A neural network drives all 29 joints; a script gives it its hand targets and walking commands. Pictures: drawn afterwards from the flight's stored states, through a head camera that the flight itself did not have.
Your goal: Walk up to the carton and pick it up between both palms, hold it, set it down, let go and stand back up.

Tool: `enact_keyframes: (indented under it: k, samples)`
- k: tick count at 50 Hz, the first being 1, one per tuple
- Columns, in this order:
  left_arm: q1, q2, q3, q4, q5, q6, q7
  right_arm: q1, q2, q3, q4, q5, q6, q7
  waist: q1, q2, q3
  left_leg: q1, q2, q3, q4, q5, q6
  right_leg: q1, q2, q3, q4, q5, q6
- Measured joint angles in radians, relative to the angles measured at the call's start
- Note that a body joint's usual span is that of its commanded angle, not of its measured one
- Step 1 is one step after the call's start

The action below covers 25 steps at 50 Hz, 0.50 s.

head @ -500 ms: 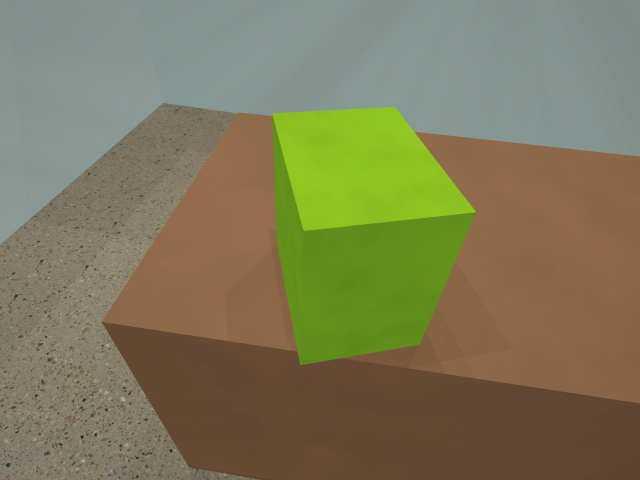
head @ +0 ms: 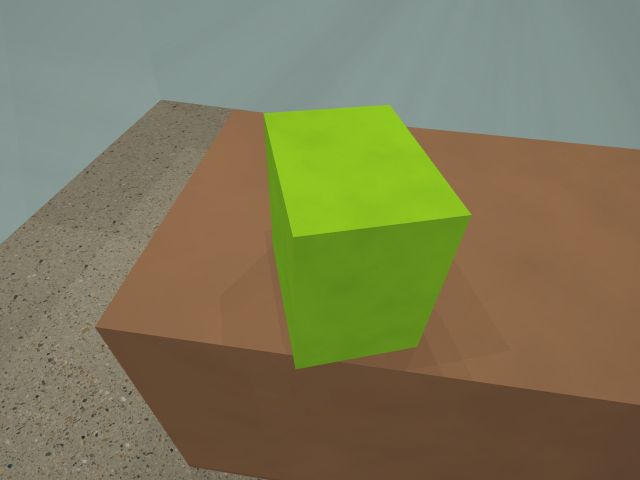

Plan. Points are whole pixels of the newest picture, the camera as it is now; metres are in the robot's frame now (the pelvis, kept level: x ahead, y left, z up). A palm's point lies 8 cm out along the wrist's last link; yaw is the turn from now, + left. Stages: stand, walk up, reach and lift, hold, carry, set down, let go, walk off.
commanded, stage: stand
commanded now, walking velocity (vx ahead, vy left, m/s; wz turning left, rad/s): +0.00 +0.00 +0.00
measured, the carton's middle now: (343, 234) +0.45 -0.02 +0.08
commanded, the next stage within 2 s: none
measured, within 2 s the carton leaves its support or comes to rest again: neither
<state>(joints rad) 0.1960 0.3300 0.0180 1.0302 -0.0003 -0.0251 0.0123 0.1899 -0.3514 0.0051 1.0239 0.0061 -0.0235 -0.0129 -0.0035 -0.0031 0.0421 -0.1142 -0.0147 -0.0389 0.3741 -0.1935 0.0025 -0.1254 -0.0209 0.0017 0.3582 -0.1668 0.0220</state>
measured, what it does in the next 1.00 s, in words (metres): stands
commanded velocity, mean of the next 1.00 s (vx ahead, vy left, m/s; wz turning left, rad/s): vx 0.00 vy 0.00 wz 0.00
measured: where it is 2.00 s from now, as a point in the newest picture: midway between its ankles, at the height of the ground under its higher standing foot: outside the picture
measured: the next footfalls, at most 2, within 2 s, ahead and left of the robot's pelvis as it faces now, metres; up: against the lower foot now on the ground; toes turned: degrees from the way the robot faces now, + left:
none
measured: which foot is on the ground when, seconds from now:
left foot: down 0.00-1.00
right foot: down 0.00-1.00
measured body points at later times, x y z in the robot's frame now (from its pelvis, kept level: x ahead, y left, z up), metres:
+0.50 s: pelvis +0.01 +0.00 +0.00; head +0.00 +0.00 +0.45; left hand +0.07 +0.29 -0.13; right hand +0.08 -0.30 -0.12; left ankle +0.01 +0.12 -0.75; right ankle +0.02 -0.13 -0.75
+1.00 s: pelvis +0.01 +0.00 +0.00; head +0.01 +0.00 +0.45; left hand +0.07 +0.29 -0.13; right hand +0.07 -0.31 -0.13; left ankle +0.01 +0.12 -0.75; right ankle +0.02 -0.13 -0.75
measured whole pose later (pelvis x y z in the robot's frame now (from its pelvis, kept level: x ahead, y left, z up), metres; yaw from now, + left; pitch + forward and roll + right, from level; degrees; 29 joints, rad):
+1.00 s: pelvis +0.01 +0.00 +0.00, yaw +0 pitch -3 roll +0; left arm 0.19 0.32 0.02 1.07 0.00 -0.02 0.02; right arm 0.19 -0.35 0.00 1.07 0.01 -0.02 -0.02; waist 0.00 0.00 0.04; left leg -0.09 -0.01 -0.04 0.33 -0.19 0.00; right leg -0.11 -0.02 0.00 0.34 -0.17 0.02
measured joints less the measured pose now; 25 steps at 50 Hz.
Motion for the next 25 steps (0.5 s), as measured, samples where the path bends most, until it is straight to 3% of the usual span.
enact_keyframes:
  k: [25]
  samples:
    - [-0.014,-0.01,0.002,0.031,-0.002,0.0,0.004,-0.008,0.006,-0.003,0.028,0.0,-0.001,-0.006,-0.002,-0.005,-0.002,0.016,0.004,-0.005,-0.025,0.005,-0.005,0.015,0.002,-0.004,-0.019,0.0,-0.004]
